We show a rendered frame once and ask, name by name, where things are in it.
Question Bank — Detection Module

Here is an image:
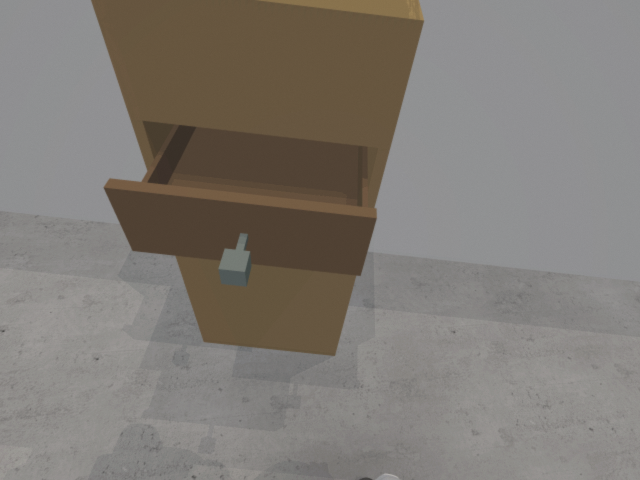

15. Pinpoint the handle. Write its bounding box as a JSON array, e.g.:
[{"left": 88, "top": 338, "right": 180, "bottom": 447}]
[{"left": 218, "top": 233, "right": 252, "bottom": 287}]

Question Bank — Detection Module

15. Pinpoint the cabinet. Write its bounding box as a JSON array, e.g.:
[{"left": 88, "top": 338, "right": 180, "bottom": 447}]
[{"left": 91, "top": 0, "right": 424, "bottom": 356}]

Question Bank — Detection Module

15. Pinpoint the drawer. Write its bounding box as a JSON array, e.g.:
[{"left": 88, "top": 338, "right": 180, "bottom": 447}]
[{"left": 103, "top": 124, "right": 377, "bottom": 276}]

